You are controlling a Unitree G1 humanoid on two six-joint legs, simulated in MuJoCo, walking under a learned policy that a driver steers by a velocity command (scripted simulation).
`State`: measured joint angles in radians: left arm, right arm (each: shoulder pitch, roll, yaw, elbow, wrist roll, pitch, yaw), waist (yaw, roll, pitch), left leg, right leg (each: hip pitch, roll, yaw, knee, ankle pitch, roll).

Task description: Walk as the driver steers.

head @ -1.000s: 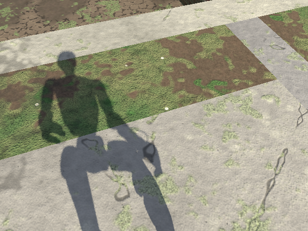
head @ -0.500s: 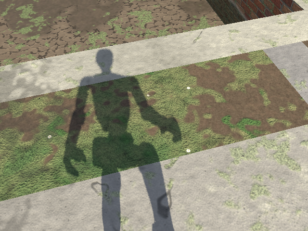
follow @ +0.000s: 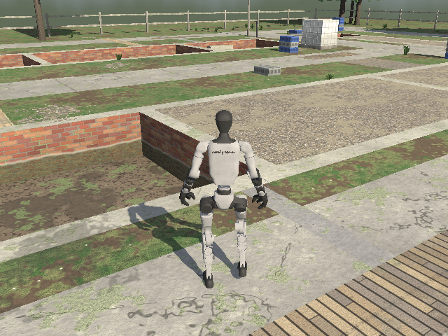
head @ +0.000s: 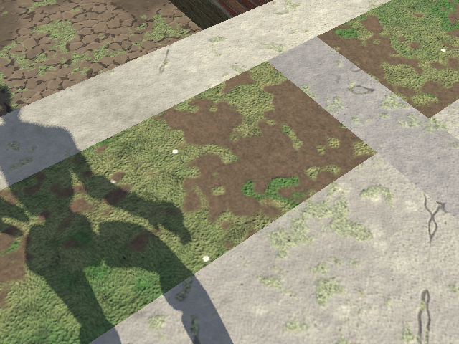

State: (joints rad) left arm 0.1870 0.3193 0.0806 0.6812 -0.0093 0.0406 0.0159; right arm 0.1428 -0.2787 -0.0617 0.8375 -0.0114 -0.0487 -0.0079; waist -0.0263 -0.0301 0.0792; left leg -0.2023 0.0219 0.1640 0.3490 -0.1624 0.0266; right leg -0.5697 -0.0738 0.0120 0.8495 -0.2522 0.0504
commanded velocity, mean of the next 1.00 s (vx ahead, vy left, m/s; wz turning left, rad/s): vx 0.03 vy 0.00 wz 0.39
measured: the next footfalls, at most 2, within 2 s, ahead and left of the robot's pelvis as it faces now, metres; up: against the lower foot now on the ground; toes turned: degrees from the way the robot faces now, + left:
right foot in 0.10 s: +0.13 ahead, -0.14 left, +0.00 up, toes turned +0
right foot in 1.16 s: +0.19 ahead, -0.06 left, +0.00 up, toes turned +42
